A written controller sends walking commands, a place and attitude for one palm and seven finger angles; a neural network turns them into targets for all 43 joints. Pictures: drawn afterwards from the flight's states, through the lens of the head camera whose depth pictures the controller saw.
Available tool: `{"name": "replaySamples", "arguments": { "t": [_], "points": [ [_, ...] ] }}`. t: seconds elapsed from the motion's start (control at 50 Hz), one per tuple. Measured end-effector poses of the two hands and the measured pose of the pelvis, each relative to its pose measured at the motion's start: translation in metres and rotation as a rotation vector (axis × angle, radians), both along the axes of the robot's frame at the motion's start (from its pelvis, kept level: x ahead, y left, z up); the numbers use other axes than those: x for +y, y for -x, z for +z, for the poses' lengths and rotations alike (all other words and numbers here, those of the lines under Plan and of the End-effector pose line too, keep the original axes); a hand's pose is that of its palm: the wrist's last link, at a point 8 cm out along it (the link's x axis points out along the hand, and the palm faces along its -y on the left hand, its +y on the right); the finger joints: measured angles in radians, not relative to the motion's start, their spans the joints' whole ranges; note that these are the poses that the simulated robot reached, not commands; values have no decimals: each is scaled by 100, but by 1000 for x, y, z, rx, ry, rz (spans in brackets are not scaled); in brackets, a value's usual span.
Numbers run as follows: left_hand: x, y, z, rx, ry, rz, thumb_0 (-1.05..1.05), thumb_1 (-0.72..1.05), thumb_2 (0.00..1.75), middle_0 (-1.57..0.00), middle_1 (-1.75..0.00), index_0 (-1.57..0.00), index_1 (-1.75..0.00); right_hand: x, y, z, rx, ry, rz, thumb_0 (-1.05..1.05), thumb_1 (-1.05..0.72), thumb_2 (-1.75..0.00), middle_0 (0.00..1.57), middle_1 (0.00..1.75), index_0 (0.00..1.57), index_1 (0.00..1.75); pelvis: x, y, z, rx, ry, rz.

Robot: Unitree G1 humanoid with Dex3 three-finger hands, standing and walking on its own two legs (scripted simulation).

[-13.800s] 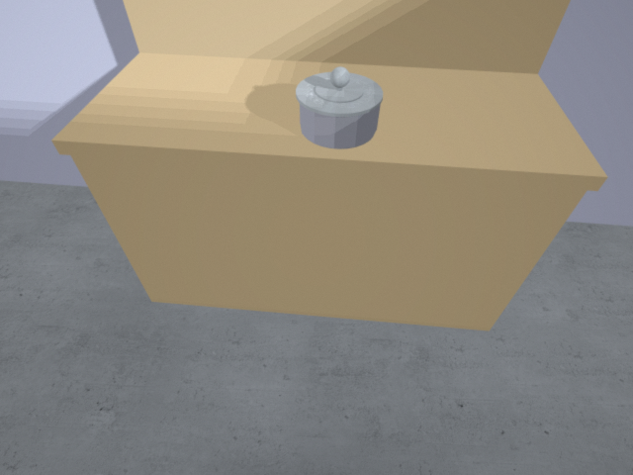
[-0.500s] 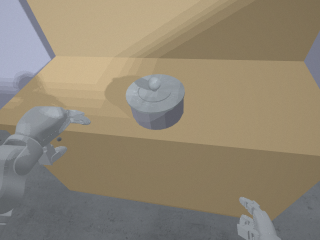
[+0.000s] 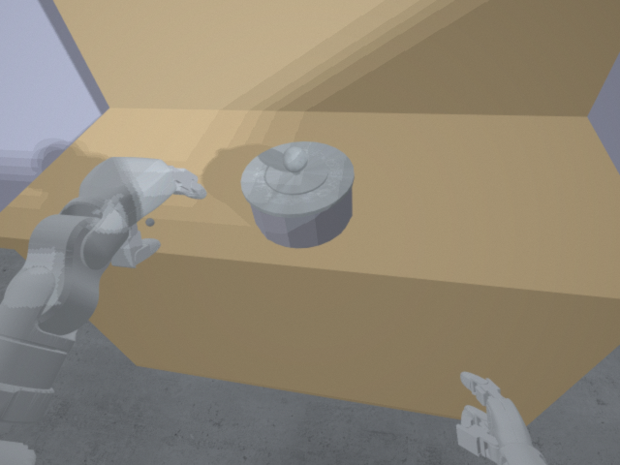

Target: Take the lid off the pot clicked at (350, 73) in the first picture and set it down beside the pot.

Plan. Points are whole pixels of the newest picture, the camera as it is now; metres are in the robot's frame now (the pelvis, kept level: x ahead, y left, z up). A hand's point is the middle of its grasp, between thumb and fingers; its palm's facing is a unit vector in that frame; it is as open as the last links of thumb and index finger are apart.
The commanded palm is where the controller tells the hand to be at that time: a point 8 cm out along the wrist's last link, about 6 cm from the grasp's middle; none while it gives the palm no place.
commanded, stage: move the open hand above the knob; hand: left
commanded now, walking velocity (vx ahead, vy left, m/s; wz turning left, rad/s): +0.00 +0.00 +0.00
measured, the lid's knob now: (294, 159) +0.57 +0.09 +0.09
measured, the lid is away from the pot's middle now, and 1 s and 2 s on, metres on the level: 0.00 0.00 0.00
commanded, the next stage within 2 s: none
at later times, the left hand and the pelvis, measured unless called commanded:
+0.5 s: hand (209, 186) +0.41 +0.18 +0.17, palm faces -0.25 -0.02 -0.97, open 10.1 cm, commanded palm +0.40 +0.18 +0.24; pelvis +0.02 -0.02 +0.00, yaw +0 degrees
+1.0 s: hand (257, 137) +0.49 +0.12 +0.19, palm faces -0.19 -0.02 -0.98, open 10.1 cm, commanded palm +0.47 +0.12 +0.24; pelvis +0.04 -0.01 +0.00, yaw -1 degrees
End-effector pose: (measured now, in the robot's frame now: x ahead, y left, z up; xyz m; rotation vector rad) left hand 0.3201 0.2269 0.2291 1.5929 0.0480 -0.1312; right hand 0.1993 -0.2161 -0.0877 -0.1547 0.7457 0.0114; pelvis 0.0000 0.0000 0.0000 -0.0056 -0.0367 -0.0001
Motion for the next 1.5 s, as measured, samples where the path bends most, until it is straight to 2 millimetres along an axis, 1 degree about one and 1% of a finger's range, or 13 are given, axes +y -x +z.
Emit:
{"name": "replaySamples", "arguments": {
  "t": [0.1, 0.26, 0.42, 0.54, 0.66, 0.74, 0.84, 0.92, 1.04, 1.14, 1.28, 1.4, 1.5],
  "points": [
    [-1, -20, 14, -14, 31, 66, 0, -33, 150, -85, -9, -86, -9, -14, 5, -5, 28, -11, -22, 1, -90, -90, 20, 30, 20, 30, -7, -5, 0, 13, -2, 0],
    [-33, -44, -6, 96, 8, 12, 0, -33, 151, -85, -9, -85, -8, -37, 11, -11, 64, 2, -67, 1, -90, -90, 20, 30, 20, 30, -16, -12, 0, 18, -7, -5],
    [-32, -72, 14, 74, 53, 65, 0, -33, 151, -85, -9, -85, -8, -52, 16, -15, 103, 4, -104, 1, -90, -90, 20, 30, 20, 30, -21, -21, 1, 35, -9, -3],
    [-59, -85, -9, 152, 22, -13, 0, -33, 151, -85, -9, -85, -8, -53, 13, -16, 121, 4, -116, 1, -90, -90, 20, 30, 20, 30, -20, -25, 1, 37, -10, -8],
    [-66, -107, 14, 64, 41, -44, 0, -33, 151, -85, -9, -86, -8, -47, 13, -17, 131, 1, -120, 1, -90, -90, 20, 30, 20, 30, -17, -29, 1, 50, -12, -9],
    [-62, -120, 11, 72, 59, 28, 0, -33, 151, -85, -9, -85, -8, -41, 16, -21, 158, -31, -120, 1, -90, -90, 20, 30, 20, 30, -15, -32, 1, 68, -13, -11],
    [-89, -124, -4, 123, 19, -40, 0, -33, 151, -85, -9, -85, -8, -34, 16, -26, 182, -34, -119, 1, -90, -90, 20, 30, 20, 30, -10, -34, 0, 72, -11, -7],
    [-101, -137, 8, 94, 20, -79, 0, -33, 151, -85, -9, -85, -8, -31, 19, -26, 180, -24, -134, 1, -90, -90, 20, 30, 20, 30, -8, -36, 0, 74, -12, -10],
    [-103, -161, 13, 87, 51, 7, 0, -33, 151, -85, -9, -85, -8, -32, 34, -31, 225, -40, -155, 1, -90, -90, 20, 30, 20, 30, -7, -38, -1, 101, -17, -16],
    [-121, -165, 1, 132, 21, -29, 0, -33, 151, -85, -9, -85, -8, -36, 47, -36, 266, -25, -176, 1, -90, -90, 20, 30, 20, 30, -6, -39, -1, 105, -16, -17],
    [-134, -188, 20, 109, 43, -17, 0, -33, 151, -85, -9, -85, -8, -46, 71, -38, 304, 5, -233, 1, -90, -90, 20, 30, 20, 30, -9, -41, 0, 120, -18, -24],
    [-149, -200, 9, 154, 17, -3, 0, -33, 151, -85, -9, -85, -8, -55, 95, -43, 373, 18, -265, 0, -90, -90, 20, 30, 20, 30, -11, -42, -1, 143, -20, -30],
    [-161, -209, 15, 147, 56, -42, 0, -33, 151, -85, -9, -85, -8, -60, 108, -44, 384, 31, -309, 1, -90, -90, 20, 30, 20, 30, -13, -46, 0, 147, -21, -43]
  ]
}}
